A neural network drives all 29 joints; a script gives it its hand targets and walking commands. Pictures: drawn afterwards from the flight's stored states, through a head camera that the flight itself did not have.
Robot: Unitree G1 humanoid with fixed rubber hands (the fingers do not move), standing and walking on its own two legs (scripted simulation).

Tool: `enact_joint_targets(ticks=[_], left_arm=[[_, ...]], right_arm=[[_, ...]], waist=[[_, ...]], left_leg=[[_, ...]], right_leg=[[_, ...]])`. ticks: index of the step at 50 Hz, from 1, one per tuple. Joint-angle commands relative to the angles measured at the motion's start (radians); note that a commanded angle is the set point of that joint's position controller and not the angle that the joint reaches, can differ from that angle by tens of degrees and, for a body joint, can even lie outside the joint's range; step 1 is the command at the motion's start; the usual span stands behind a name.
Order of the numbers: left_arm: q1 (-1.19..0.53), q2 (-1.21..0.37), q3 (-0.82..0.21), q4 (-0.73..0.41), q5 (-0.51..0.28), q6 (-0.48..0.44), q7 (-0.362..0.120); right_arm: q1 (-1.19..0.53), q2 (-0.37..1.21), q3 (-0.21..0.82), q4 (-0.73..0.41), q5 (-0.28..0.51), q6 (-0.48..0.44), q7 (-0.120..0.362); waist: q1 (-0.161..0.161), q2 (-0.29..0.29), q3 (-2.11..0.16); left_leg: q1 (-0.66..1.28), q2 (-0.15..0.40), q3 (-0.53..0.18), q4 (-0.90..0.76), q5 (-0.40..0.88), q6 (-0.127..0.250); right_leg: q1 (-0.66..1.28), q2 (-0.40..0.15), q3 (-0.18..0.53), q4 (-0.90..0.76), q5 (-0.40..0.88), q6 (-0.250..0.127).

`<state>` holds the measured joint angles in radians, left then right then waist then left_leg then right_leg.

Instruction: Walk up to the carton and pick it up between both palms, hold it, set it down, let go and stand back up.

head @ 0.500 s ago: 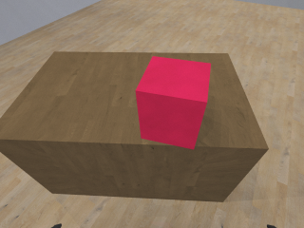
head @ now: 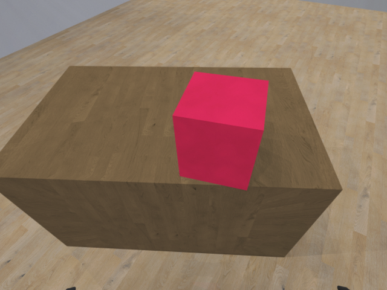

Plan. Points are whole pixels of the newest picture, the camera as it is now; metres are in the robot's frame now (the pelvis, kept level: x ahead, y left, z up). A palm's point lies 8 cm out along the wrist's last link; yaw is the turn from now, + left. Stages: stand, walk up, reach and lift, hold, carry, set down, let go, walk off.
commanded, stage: stand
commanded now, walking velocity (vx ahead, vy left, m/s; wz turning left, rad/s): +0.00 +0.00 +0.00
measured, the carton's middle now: (221, 131) +0.54 -0.06 -0.01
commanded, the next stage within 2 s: walk up in 0.44 s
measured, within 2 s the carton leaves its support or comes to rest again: neither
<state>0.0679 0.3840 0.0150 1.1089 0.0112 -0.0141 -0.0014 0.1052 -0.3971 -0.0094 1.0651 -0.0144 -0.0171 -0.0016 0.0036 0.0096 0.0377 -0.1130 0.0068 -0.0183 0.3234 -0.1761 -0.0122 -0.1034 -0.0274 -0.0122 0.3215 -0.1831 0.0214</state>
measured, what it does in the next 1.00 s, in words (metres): steps on the spot: right foot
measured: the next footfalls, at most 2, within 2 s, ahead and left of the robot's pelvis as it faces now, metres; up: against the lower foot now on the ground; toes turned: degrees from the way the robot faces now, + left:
right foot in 0.94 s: +0.16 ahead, -0.19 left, +0.00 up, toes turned -3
left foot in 1.36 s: +0.22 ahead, +0.09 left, +0.00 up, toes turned -1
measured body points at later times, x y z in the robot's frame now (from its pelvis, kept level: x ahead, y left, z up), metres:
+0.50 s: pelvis +0.00 +0.00 +0.00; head +0.01 +0.00 +0.45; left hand +0.10 +0.32 -0.12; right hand +0.10 -0.32 -0.12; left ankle +0.00 +0.13 -0.75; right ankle +0.00 -0.13 -0.75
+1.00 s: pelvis +0.06 -0.07 -0.03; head +0.06 -0.08 +0.42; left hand +0.17 +0.28 -0.10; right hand +0.08 -0.43 -0.13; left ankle +0.00 +0.11 -0.72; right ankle +0.11 -0.19 -0.75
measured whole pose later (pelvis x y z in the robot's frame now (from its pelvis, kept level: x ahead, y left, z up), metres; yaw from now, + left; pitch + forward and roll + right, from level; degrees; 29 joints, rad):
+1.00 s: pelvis +0.06 -0.07 -0.03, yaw +0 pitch -5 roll +0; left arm 0.20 0.45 0.11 0.90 0.03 -0.05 -0.06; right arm 0.32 -0.50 -0.10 0.92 -0.03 -0.02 0.02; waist -0.04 0.04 0.10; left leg -0.21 0.03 -0.11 0.86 -0.50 0.04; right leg -0.29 -0.03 -0.04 0.61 -0.28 0.00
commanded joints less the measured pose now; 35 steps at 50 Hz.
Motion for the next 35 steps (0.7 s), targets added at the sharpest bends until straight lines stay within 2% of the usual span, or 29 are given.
enact_joint_targets(ticks=[1,3,4,5,6,7,9,11,12,13,15,16,18,19,20,21,22,23,26,27,28,30,31,32,33,34,35], left_arm=[[-0.036,0.183,0.025,-0.048,0.001,-0.014,0.005],[-0.037,0.197,0.033,-0.047,-0.001,-0.017,0.007],[-0.024,0.204,0.035,-0.048,0.0,-0.015,0.007],[-0.035,0.199,0.031,-0.053,-0.001,-0.014,0.006],[-0.022,0.199,0.031,-0.048,-0.002,-0.016,0.007],[-0.013,0.196,0.035,-0.04,0.0,-0.012,0.008],[-0.025,0.197,0.032,-0.05,0.001,-0.008,0.008],[-0.022,0.19,0.032,-0.052,0.001,-0.011,0.009],[-0.043,0.188,0.03,-0.052,0.005,-0.01,0.007],[-0.035,0.179,0.029,-0.055,0.0,-0.012,0.006],[-0.035,0.165,0.024,-0.055,0.001,-0.014,0.003],[-0.042,0.164,0.021,-0.052,-0.001,-0.012,0.004],[-0.035,0.176,0.025,-0.045,0.003,-0.011,0.006],[-0.031,0.187,0.024,-0.047,0.005,-0.01,0.01],[-0.027,0.197,0.031,-0.046,0.002,-0.009,0.01],[-0.028,0.212,0.034,-0.045,0.0,-0.014,0.011],[-0.02,0.208,0.032,-0.047,-0.002,-0.015,0.008],[-0.025,0.198,0.031,-0.042,-0.004,-0.012,0.009],[-0.029,0.187,0.028,-0.05,0.003,-0.015,0.008],[-0.029,0.193,0.031,-0.049,0.0,-0.016,0.007],[-0.04,0.169,0.024,-0.05,0.001,-0.013,0.006],[-0.038,0.167,0.027,-0.051,0.001,-0.012,0.006],[-0.032,0.18,0.028,-0.05,0.002,-0.014,0.008],[0.033,0.246,0.068,-0.094,0.017,-0.011,-0.018],[0.036,0.25,0.08,-0.098,0.027,-0.007,-0.028],[0.002,0.239,0.081,-0.122,0.025,-0.005,-0.037],[-0.025,0.211,0.078,-0.141,0.027,-0.002,-0.045]], right_arm=[[-0.021,-0.167,-0.034,-0.046,0.0,-0.009,-0.006],[-0.009,-0.15,-0.026,-0.036,0.001,-0.009,-0.008],[-0.028,-0.175,-0.032,-0.038,0.0,-0.01,-0.009],[-0.024,-0.168,-0.027,-0.044,-0.003,-0.012,-0.006],[-0.016,-0.184,-0.037,-0.032,0.0,-0.01,-0.007],[-0.011,-0.179,-0.034,-0.031,-0.001,-0.011,-0.01],[-0.02,-0.173,-0.034,-0.044,0.002,-0.011,-0.007],[-0.037,-0.162,-0.029,-0.037,-0.001,-0.013,-0.006],[-0.044,-0.175,-0.035,-0.04,-0.002,-0.009,-0.006],[-0.039,-0.183,-0.039,-0.04,0.0,-0.011,-0.005],[-0.027,-0.184,-0.037,-0.041,-0.002,-0.013,-0.006],[-0.029,-0.185,-0.034,-0.039,0.005,-0.014,-0.008],[-0.041,-0.177,-0.038,-0.043,-0.003,-0.011,-0.007],[-0.026,-0.176,-0.04,-0.044,0.0,-0.009,-0.006],[-0.02,-0.16,-0.033,-0.039,-0.001,-0.008,-0.005],[-0.021,-0.169,-0.035,-0.04,0.0,-0.009,-0.004],[-0.024,-0.167,-0.03,-0.036,0.001,-0.006,-0.003],[-0.01,-0.159,-0.033,-0.035,0.002,-0.01,-0.005],[-0.03,-0.168,-0.033,-0.044,0.004,-0.009,-0.005],[-0.038,-0.164,-0.033,-0.043,-0.002,-0.011,-0.005],[-0.03,-0.178,-0.037,-0.044,0.002,-0.014,-0.005],[-0.033,-0.187,-0.04,-0.042,0.0,-0.013,-0.008],[-0.024,-0.18,-0.037,-0.044,0.0,-0.012,-0.009],[0.042,-0.257,-0.088,-0.07,-0.012,-0.025,0.002],[0.074,-0.261,-0.09,-0.06,-0.016,-0.028,0.006],[0.105,-0.258,-0.094,-0.063,-0.025,-0.028,0.007],[0.122,-0.272,-0.104,-0.073,-0.022,-0.031,0.008]], waist=[[0.004,0.002,-0.069],[-0.004,-0.034,-0.065],[0.01,-0.015,-0.062],[0.0,0.001,-0.064],[0.0,-0.021,-0.049],[0.005,0.008,-0.048],[-0.001,-0.03,-0.042],[0.009,0.012,-0.05],[0.0,0.007,-0.036],[0.007,-0.003,-0.062],[0.008,-0.03,-0.083],[-0.001,-0.008,-0.062],[0.001,-0.028,-0.041],[-0.005,-0.004,-0.055],[-0.002,-0.029,-0.05],[0.007,-0.012,-0.066],[0.009,-0.018,-0.078],[0.002,0.003,-0.062],[0.003,-0.026,-0.065],[0.006,0.005,-0.056],[-0.007,-0.001,-0.059],[0.006,0.013,-0.057],[0.001,-0.005,-0.047],[-0.012,-0.034,-0.125],[-0.026,-0.042,-0.055],[-0.042,0.02,0.026],[-0.057,0.051,0.055]], left_leg=[[0.012,0.116,-0.085,-0.033,0.146,0.035],[-0.005,0.115,-0.085,-0.039,0.147,0.04],[-0.003,0.114,-0.075,-0.036,0.151,0.036],[-0.005,0.107,-0.072,-0.037,0.15,0.03],[0.006,0.111,-0.085,-0.044,0.138,0.029],[-0.009,0.11,-0.08,-0.041,0.138,0.034],[-0.012,0.111,-0.083,-0.04,0.121,0.03],[-0.013,0.111,-0.081,-0.044,0.096,0.037],[-0.018,0.11,-0.079,-0.061,0.107,0.031],[-0.005,0.113,-0.085,-0.055,0.084,0.035],[0.018,0.115,-0.086,-0.051,0.13,0.034],[0.008,0.114,-0.091,-0.053,0.128,0.031],[0.006,0.122,-0.088,-0.044,0.147,0.035],[0.012,0.118,-0.09,-0.038,0.148,0.035],[-0.001,0.115,-0.091,-0.046,0.148,0.037],[0.001,0.111,-0.084,-0.047,0.141,0.035],[0.007,0.112,-0.083,-0.04,0.137,0.037],[-0.001,0.111,-0.083,-0.042,0.145,0.034],[0.015,0.111,-0.083,-0.044,0.139,0.033],[0.004,0.115,-0.08,-0.032,0.146,0.037],[0.002,0.114,-0.087,-0.051,0.14,0.034],[-0.008,0.111,-0.081,-0.043,0.148,0.032],[0.002,0.114,-0.086,-0.047,0.132,0.034],[0.03,0.069,-0.066,0.022,-0.296,0.096],[0.006,0.105,-0.14,0.001,-0.465,0.119],[-0.009,0.122,-0.185,-0.043,-0.546,0.131],[0.048,0.186,-0.274,-0.093,-0.57,0.164]], right_leg=[[0.009,-0.109,0.086,-0.042,0.129,-0.052],[0.021,-0.103,0.081,-0.038,0.136,-0.042],[0.019,-0.107,0.089,-0.046,0.165,-0.046],[0.023,-0.106,0.082,-0.036,0.161,-0.045],[0.006,-0.102,0.075,-0.037,0.141,-0.04],[0.016,-0.106,0.086,-0.044,0.141,-0.046],[0.005,-0.097,0.066,-0.044,0.119,-0.041],[0.022,-0.106,0.086,-0.056,0.106,-0.045],[0.005,-0.103,0.07,-0.042,0.106,-0.049],[0.014,-0.101,0.083,-0.045,0.094,-0.048],[0.016,-0.1,0.07,-0.041,0.111,-0.04],[-0.002,-0.102,0.08,-0.042,0.118,-0.045],[-0.003,-0.098,0.069,-0.039,0.114,-0.046],[-0.001,-0.097,0.07,-0.043,0.131,-0.046],[0.013,-0.097,0.067,-0.044,0.119,-0.043],[0.024,-0.107,0.077,-0.042,0.117,-0.045],[0.03,-0.108,0.082,-0.043,0.126,-0.047],[0.023,-0.111,0.086,-0.042,0.125,-0.045],[0.01,-0.097,0.069,-0.04,0.129,-0.041],[0.004,-0.108,0.084,-0.042,0.138,-0.048],[0.017,-0.106,0.077,-0.039,0.146,-0.049],[0.031,-0.108,0.08,-0.044,0.157,-0.045],[0.009,-0.101,0.079,-0.047,0.132,-0.045],[0.001,-0.035,0.05,0.037,-0.305,-0.093],[-0.113,-0.042,0.082,0.066,-0.445,-0.103],[-0.219,-0.033,0.066,0.108,-0.479,-0.099],[-0.333,-0.01,0.038,0.181,-0.42,-0.094]])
